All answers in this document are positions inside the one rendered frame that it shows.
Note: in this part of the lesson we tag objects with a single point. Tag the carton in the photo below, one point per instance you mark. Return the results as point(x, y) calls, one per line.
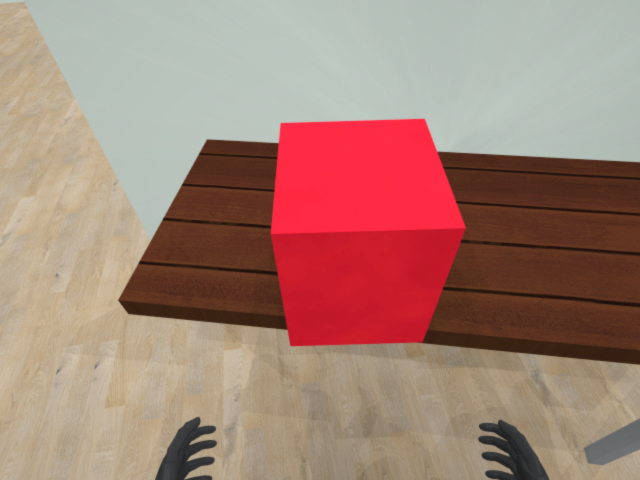
point(365, 229)

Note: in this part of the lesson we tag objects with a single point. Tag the left robot hand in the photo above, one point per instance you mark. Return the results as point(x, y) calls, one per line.
point(174, 465)

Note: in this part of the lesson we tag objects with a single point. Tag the right robot hand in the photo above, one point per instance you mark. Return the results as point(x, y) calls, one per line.
point(523, 462)

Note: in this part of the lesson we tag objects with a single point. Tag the table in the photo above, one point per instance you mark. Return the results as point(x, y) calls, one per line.
point(549, 263)

